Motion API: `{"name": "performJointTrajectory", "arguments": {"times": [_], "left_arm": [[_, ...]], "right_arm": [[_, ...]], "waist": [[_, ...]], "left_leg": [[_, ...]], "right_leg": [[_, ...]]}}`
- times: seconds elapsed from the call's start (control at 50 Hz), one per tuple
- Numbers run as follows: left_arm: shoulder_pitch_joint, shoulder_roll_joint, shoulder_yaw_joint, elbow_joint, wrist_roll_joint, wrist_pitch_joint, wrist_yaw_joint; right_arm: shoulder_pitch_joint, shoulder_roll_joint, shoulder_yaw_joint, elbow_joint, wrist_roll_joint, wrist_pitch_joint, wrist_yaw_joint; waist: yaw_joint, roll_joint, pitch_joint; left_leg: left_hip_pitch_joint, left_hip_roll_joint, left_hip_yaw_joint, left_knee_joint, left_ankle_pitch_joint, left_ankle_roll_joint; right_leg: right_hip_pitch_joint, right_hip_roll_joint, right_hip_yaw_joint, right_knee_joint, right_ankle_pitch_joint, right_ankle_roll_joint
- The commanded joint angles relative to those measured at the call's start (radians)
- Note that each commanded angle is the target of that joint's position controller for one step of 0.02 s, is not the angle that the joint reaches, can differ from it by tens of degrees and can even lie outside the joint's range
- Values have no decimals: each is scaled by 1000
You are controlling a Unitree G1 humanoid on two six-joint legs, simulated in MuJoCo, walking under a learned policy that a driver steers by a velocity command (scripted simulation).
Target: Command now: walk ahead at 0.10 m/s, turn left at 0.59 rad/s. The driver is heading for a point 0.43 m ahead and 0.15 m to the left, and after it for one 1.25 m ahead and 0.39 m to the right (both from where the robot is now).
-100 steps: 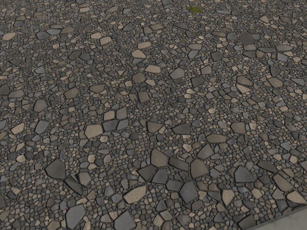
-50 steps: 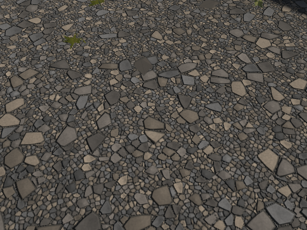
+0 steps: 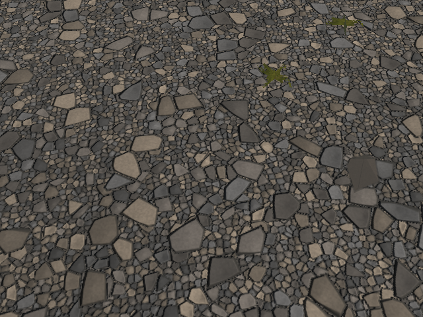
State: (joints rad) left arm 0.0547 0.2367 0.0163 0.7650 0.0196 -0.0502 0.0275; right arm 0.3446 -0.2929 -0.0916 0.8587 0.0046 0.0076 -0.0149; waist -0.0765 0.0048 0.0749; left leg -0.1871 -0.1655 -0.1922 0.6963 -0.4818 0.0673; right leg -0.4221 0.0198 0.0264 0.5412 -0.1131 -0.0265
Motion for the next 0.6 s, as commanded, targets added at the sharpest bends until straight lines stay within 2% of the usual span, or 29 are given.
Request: {"name": "performJointTrajectory", "arguments": {"times": [0.02, 0.04, 0.06, 0.08, 0.1, 0.14, 0.18, 0.24, 0.3, 0.36, 0.38, 0.4, 0.42, 0.44, 0.46, 0.48, 0.5, 0.52, 0.54, 0.56, 0.6], "left_arm": [[219, 217, 63, -25, -21, 19, 11], [173, 137, 40, -40, -18, 25, 12], [111, 102, 27, -46, -9, 34, 16], [84, 103, 25, -50, -3, 39, 21], [83, 117, 30, -49, 3, 41, 20], [95, 127, 35, -41, 9, 39, 14], [109, 136, 40, -34, 11, 39, 13], [109, 152, 47, -30, 12, 47, 10], [115, 203, 66, -34, 12, 53, -7], [123, 244, 83, -38, 13, 63, -16], [114, 251, 88, -40, 9, 69, -18], [103, 238, 88, -41, 7, 77, -20], [86, 194, 81, -45, 10, 82, -24], [99, 85, 53, -55, 15, 84, -37], [7, 96, 51, -128, 25, 80, -31], [-61, 164, 66, -149, 16, 65, -36], [-3, 187, 74, -121, 2, 54, -47], [56, 189, 75, -80, 8, 46, -53], [89, 192, 79, -49, 24, 43, -58], [103, 182, 78, -36, 29, 45, -62], [70, 150, 71, -46, 25, 48, -65]], "right_arm": [[155, -108, -18, -58, -11, 6, -12], [73, -122, -26, -56, -26, 18, -4], [20, -104, -24, -67, -27, 27, 7], [-12, -94, -22, -78, -30, 40, 19], [-3, -85, -19, -77, -29, 53, 30], [2, -77, -15, -81, -18, 63, 38], [-28, -68, -9, -94, -17, 70, 40], [-95, -60, 3, -121, -22, 81, 49], [-144, -67, 12, -151, -25, 76, 71], [-140, -80, 13, -155, -18, 62, 87], [-100, -70, 17, -140, -17, 55, 90], [-30, -62, 17, -108, -17, 48, 87], [71, -73, 11, -56, -20, 36, 75], [119, -134, 1, -48, -27, 24, 54], [91, -243, -16, -101, -32, 17, 38], [49, -202, -13, -89, -39, 18, 16], [-10, -172, -1, -95, -28, 10, 7], [-43, -158, 3, -97, -23, -4, 11], [-46, -144, 5, -100, -18, -20, 13], [-25, -123, 11, -90, -13, -33, 17], [41, -125, 7, -64, -5, -50, 24]], "waist": [[60, -169, -375], [65, -80, -256], [53, -70, -173], [50, -122, -128], [48, -162, -116], [40, -154, -139], [47, -149, -147], [62, -163, -129], [79, -199, -132], [74, -170, -114], [49, -143, -105], [18, -107, -94], [-23, 7, -62], [-28, 270, -25], [-34, 258, 53], [-17, 155, 124], [42, 161, 118], [71, 152, 93], [74, 133, 55], [74, 107, 19], [59, 83, -6]], "left_leg": [[-297, 44, 93, 525, -216, -28], [-312, 73, 91, 551, -132, -39], [-322, 100, 102, 527, -70, -56], [-322, 120, 109, 510, -22, -74], [-293, 111, 129, 523, 9, -89], [-273, 105, 146, 502, 38, -102], [-279, 118, 157, 453, 51, -103], [-261, 156, 181, 322, 71, -99], [-167, 171, 225, 159, 60, -68], [-37, 154, 279, 10, 24, -17], [41, 145, 300, -79, 63, 6], [148, 123, 312, -177, 89, 30], [241, 129, 231, -295, 15, 59], [268, 372, -153, -477, -272, 114], [157, 542, -536, -631, -460, 228], [76, 511, -480, -669, -431, 229], [68, 448, -372, -654, -297, 195], [91, 384, -269, -632, -129, 166], [116, 341, -201, -608, 7, 152], [141, 322, -163, -588, 107, 148], [183, 315, -144, -563, 210, 155]], "right_leg": [[534, -509, 511, -100, 724, -258], [428, -430, 383, -130, 588, -231], [342, -357, 273, -172, 463, -192], [288, -309, 195, -202, 406, -168], [244, -276, 136, -216, 410, -167], [235, -265, 77, -217, 423, -176], [244, -281, 53, -230, 349, -189], [224, -299, 29, -263, 139, -189], [172, -316, 35, -340, -310, -157], [106, -341, 20, -364, -455, -122], [68, -334, -8, -343, -485, -101], [0, -304, -58, -276, -523, -68], [-104, -240, -144, -85, -560, -21], [-292, -115, -252, 309, -575, 32], [-486, -12, -112, 393, -477, 50], [-468, -76, -11, 415, -330, 49], [-415, -87, -4, 390, -221, 51], [-361, -92, -6, 368, -158, 58], [-320, -82, -23, 382, -110, 60], [-295, -77, -25, 391, -80, 59], [-310, -68, -31, 374, -50, 62]]}}
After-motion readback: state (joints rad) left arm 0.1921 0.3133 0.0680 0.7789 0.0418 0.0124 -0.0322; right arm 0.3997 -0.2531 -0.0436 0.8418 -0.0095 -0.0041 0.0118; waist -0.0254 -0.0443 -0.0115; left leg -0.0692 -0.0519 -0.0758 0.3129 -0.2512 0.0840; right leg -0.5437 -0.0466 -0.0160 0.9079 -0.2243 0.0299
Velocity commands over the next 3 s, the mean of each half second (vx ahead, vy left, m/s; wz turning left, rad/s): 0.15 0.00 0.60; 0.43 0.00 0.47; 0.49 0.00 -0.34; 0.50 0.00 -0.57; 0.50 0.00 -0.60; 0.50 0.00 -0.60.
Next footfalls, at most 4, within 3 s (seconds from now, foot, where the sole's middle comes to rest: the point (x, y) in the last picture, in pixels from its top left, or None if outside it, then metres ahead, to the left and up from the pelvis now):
0.44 left None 0.01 0.10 -0.76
0.90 right None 0.38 0.05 -0.76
1.34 left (97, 300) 0.51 0.35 -0.76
1.88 right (149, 208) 0.82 0.20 -0.76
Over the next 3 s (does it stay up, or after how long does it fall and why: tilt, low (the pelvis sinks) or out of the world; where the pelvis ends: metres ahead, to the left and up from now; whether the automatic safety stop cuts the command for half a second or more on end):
stays up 1.23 0.12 -0.01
